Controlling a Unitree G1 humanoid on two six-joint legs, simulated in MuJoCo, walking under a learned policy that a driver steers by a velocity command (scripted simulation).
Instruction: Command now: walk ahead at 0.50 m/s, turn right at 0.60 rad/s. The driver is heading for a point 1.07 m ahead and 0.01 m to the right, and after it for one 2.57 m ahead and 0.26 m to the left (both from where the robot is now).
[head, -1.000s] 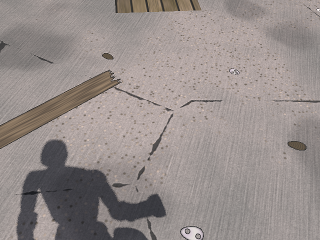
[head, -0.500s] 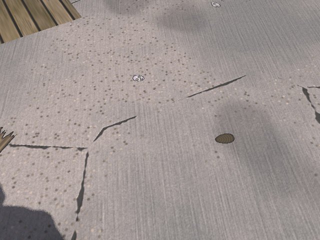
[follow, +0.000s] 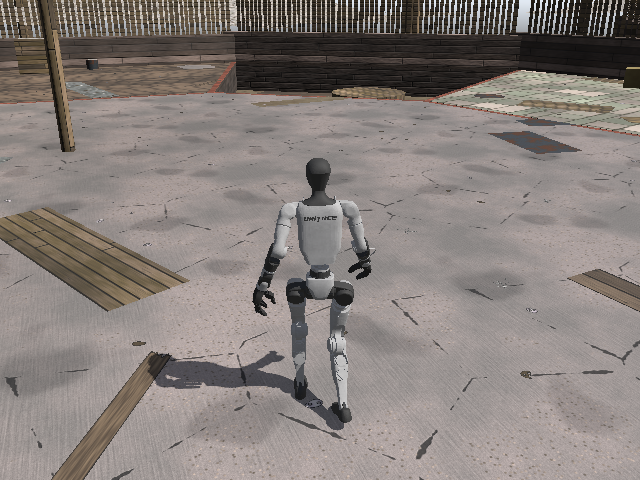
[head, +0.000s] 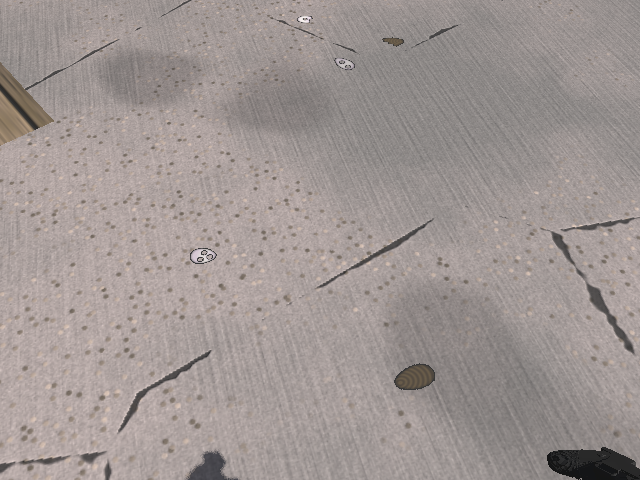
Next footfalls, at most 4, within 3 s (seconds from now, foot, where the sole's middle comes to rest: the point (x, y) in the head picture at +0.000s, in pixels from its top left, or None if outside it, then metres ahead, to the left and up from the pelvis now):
0.46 right None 0.36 -0.15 -0.76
1.04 left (392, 371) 0.71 -0.08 -0.76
1.54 right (465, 272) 1.00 -0.26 -0.76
2.02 left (358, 231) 1.10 0.01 -0.76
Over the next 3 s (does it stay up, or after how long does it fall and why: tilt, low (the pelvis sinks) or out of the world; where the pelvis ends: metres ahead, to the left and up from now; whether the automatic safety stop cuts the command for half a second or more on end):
stays up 1.08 -0.13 0.02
